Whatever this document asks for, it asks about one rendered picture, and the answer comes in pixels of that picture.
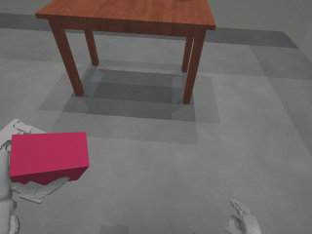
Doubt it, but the sponge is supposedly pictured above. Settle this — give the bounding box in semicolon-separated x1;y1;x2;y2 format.
9;132;90;186

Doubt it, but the left robot hand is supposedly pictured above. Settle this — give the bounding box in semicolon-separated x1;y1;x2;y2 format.
0;119;70;204

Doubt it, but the left robot forearm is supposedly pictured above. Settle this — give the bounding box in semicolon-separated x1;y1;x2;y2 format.
0;199;20;234

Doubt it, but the table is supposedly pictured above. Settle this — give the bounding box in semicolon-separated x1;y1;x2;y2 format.
35;0;216;104

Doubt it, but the right robot hand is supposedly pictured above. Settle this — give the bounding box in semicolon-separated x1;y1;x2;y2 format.
225;198;262;234

